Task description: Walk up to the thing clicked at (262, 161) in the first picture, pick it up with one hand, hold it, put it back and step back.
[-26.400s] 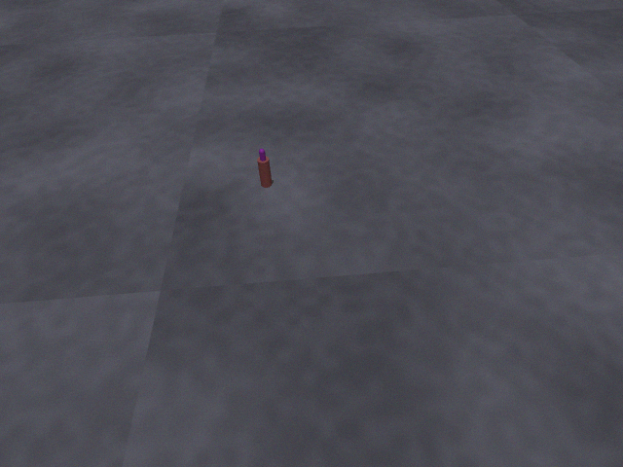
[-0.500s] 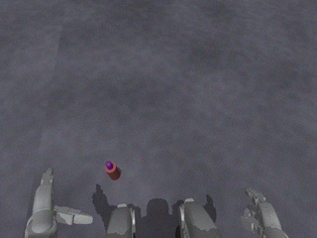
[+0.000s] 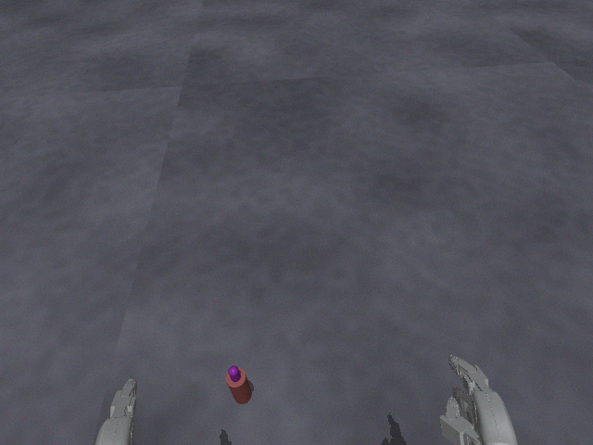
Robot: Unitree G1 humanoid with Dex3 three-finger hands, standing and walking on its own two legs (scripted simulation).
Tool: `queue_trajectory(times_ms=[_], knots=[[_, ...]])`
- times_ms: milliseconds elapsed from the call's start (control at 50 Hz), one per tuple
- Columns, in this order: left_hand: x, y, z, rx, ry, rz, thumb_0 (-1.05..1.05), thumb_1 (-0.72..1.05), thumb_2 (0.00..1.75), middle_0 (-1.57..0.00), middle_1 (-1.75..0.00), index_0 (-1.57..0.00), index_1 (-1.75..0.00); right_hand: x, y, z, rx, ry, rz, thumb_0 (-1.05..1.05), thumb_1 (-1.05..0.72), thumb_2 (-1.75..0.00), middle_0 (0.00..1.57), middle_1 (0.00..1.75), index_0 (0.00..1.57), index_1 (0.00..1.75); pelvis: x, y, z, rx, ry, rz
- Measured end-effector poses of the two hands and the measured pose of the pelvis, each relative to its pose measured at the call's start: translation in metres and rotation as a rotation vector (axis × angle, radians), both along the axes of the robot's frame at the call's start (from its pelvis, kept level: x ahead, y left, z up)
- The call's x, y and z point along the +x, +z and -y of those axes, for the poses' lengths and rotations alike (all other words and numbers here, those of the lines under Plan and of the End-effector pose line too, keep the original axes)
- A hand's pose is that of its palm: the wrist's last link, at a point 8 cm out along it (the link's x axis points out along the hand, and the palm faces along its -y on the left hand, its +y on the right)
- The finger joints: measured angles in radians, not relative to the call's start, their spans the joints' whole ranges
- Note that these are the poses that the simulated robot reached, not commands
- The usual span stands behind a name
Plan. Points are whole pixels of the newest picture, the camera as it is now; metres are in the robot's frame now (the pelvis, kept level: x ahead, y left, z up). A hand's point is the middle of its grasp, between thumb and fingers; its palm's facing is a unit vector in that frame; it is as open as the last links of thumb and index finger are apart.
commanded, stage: home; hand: left
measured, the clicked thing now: (238, 382) +0.43 +0.18 -0.61
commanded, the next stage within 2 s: stand in 1.56 s
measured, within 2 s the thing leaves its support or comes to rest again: neither
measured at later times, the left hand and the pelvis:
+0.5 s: hand out of the picture +0.17 +0.17 -0.05, palm faces +0.10 -0.95 -0.29, open 17.4 cm; pelvis +0.00 -0.01 +0.01, yaw +0 degrees
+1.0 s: hand (173, 444) +0.17 +0.18 -0.05, palm faces +0.11 -0.95 -0.29, open 17.4 cm; pelvis +0.01 -0.01 +0.01, yaw +0 degrees
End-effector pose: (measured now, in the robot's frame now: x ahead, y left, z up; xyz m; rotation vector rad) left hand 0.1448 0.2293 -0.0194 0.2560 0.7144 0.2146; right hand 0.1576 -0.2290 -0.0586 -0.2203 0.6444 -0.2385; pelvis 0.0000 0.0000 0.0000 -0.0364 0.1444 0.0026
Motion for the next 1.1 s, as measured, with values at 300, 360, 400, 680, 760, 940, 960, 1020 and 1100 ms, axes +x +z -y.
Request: queue_trajectory(times_ms=[300,360,400,680,760,940,960,1020,1100], knots=[[0.002,-0.001,0.008,-0.003,0.005,-0.005,-0.01,-0.54,0.06,-0.06,-0.05,-0.06,-0.06,-0.008,-0.001,0.013,-0.025,0.002,-0.019,0.02,-0.89,-0.9,0.2,0.3,0.21,0.3,-0.001,0.004,0.008,0.005,0.005,0.017],[0.002,-0.001,0.01,-0.004,0.003,-0.005,-0.01,-0.54,0.06,-0.06,-0.05,-0.06,-0.06,-0.011,-0.002,0.016,-0.024,-0.006,-0.027,0.02,-0.89,-0.9,0.2,0.3,0.21,0.3,0.0,0.004,0.01,0.006,0.004,0.018],[0.002,-0.001,0.011,-0.006,0.003,-0.007,-0.01,-0.53,0.06,-0.06,-0.05,-0.06,-0.06,-0.013,-0.002,0.018,-0.024,-0.008,-0.032,0.02,-0.89,-0.9,0.2,0.3,0.21,0.3,0.0,0.005,0.011,0.007,0.003,0.02],[0.001,-0.002,0.013,-0.01,0.006,-0.015,-0.01,-0.53,0.07,-0.06,-0.06,-0.06,-0.06,-0.012,-0.002,0.021,-0.027,-0.005,-0.033,0.02,-0.9,-0.9,0.2,0.3,0.21,0.3,-0.001,0.006,0.013,0.01,0.003,0.021],[0.001,-0.002,0.013,-0.013,0.006,-0.018,-0.01,-0.53,0.07,-0.06,-0.06,-0.06,-0.06,-0.009,-0.001,0.02,-0.027,-0.003,-0.027,0.02,-0.9,-0.9,0.2,0.3,0.21,0.3,0.0,0.007,0.012,0.01,0.003,0.02],[0.006,-0.002,0.01,-0.019,0.008,-0.012,-0.01,-0.53,0.07,-0.06,-0.06,-0.06,-0.06,-0.003,0.001,0.015,-0.029,0.004,-0.024,0.02,-0.9,-0.9,0.2,0.3,0.21,0.3,0.004,0.007,0.009,0.008,0.004,0.02],[0.006,-0.002,0.009,-0.018,0.009,-0.012,-0.01,-0.53,0.07,-0.06,-0.06,-0.06,-0.06,-0.003,0.001,0.015,-0.028,0.005,-0.025,0.02,-0.9,-0.9,0.2,0.3,0.21,0.3,0.004,0.007,0.009,0.007,0.004,0.02],[0.007,-0.002,0.008,-0.017,0.009,-0.014,-0.01,-0.54,0.07,-0.06,-0.06,-0.06,-0.06,-0.001,0.0,0.013,-0.026,0.006,-0.025,0.02,-0.9,-0.9,0.2,0.3,0.21,0.3,0.006,0.007,0.008,0.007,0.003,0.018],[0.008,-0.002,0.007,-0.017,0.006,-0.017,-0.01,-0.54,0.06,-0.06,-0.06,-0.06,-0.06,0.0,0.0,0.011,-0.024,0.004,-0.028,0.02,-0.9,-0.9,0.2,0.3,0.21,0.3,0.007,0.008,0.006,0.006,0.002,0.018]])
